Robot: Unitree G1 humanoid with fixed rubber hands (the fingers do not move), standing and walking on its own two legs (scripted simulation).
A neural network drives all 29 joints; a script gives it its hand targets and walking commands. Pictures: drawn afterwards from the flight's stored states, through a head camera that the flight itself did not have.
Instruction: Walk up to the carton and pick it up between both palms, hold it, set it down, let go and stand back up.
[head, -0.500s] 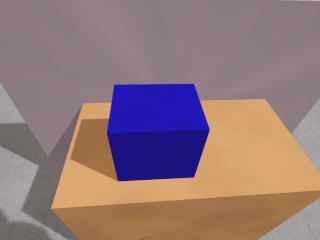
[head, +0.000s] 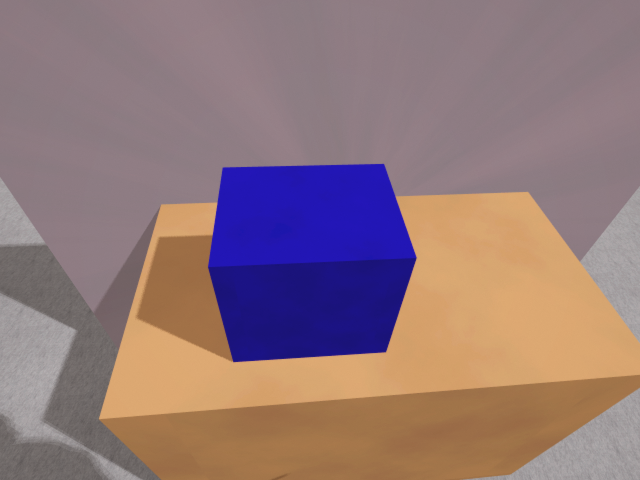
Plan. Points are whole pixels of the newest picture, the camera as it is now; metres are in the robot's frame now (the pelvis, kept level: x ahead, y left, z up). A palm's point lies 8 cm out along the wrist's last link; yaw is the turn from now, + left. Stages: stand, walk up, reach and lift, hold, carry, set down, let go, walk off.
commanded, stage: stand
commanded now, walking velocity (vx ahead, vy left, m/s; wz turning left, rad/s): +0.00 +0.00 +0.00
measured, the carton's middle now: (308, 263) +0.46 +0.01 +0.00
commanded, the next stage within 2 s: none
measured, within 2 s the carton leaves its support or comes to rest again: neither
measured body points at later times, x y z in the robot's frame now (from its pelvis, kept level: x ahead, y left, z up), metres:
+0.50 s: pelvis +0.00 +0.00 +0.00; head +0.00 +0.00 +0.45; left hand +0.06 +0.27 -0.13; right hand +0.06 -0.27 -0.13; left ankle +0.01 +0.10 -0.74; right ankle +0.00 -0.12 -0.74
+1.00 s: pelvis +0.00 -0.01 +0.00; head +0.00 -0.01 +0.45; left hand +0.05 +0.26 -0.13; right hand +0.05 -0.27 -0.13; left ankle +0.01 +0.10 -0.74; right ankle +0.00 -0.12 -0.74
